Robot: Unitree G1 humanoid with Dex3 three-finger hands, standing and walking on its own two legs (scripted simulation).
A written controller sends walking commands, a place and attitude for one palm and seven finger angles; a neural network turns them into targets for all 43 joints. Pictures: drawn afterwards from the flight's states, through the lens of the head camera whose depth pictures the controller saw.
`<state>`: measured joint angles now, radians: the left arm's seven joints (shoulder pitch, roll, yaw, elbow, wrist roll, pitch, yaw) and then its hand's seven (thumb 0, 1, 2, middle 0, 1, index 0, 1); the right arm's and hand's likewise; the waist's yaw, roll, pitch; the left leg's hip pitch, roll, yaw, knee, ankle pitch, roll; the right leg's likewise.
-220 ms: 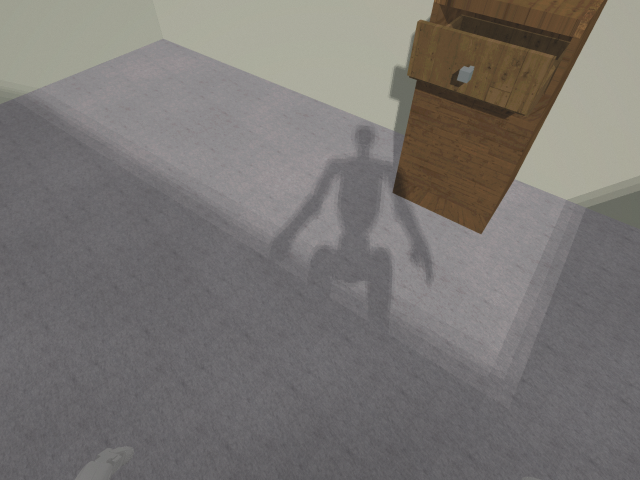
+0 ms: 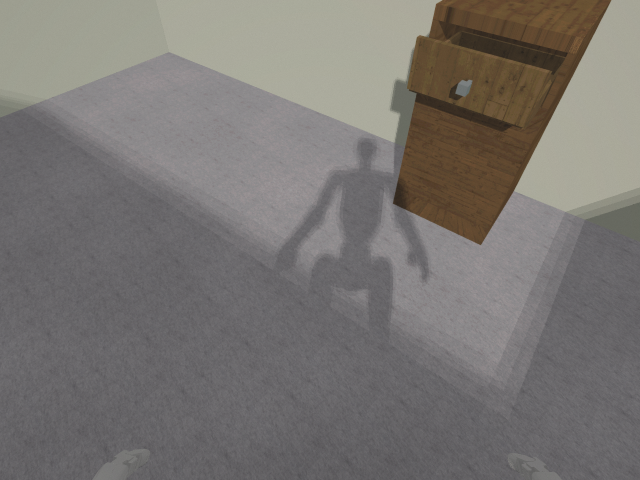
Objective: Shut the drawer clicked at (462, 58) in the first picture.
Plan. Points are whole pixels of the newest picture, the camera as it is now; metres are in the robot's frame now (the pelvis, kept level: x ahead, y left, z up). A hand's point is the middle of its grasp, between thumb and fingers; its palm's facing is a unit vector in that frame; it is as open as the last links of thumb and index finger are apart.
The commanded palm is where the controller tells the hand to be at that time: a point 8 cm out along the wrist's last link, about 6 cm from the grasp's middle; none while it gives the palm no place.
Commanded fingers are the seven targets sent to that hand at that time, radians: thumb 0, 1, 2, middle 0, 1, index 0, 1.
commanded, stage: stand and wait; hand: left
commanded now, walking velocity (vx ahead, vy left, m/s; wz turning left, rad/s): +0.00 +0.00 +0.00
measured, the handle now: (465, 86) +1.16 -0.36 -0.04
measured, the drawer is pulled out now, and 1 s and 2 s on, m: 0.16 0.16 0.16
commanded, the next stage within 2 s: look at it before walking up in 0.72 s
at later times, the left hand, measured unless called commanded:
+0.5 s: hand out of the picture +0.04 +0.23 -0.15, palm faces -0.03 -0.94 -0.34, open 7.4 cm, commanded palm none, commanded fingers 0.00 0.90 0.90 -0.20 -0.30 -0.20 -0.30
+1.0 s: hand out of the picture +0.04 +0.22 -0.15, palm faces -0.04 -0.94 -0.33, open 7.4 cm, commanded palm none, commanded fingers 0.00 0.90 0.90 -0.20 -0.30 -0.20 -0.30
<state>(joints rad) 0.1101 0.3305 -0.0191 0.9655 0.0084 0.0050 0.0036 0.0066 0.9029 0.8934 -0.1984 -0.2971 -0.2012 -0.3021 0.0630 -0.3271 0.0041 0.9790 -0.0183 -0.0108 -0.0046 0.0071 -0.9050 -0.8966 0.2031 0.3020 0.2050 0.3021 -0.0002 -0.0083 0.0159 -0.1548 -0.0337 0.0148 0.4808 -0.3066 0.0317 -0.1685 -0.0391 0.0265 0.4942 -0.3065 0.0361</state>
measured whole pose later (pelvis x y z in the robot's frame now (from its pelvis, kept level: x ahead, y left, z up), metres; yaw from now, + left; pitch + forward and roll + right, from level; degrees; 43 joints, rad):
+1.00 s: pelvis -0.03 -0.02 +0.01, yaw +0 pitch -2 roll +0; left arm 0.13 0.33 -0.01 1.08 0.01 -0.01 -0.01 0.01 0.90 0.89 -0.20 -0.30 -0.20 -0.30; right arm 0.12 -0.34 0.00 1.12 -0.01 -0.01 0.00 0.01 -0.91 -0.90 0.20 0.30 0.20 0.30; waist -0.01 0.00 0.04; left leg -0.14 0.00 0.00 0.37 -0.20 0.00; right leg -0.16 -0.01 0.02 0.40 -0.21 0.01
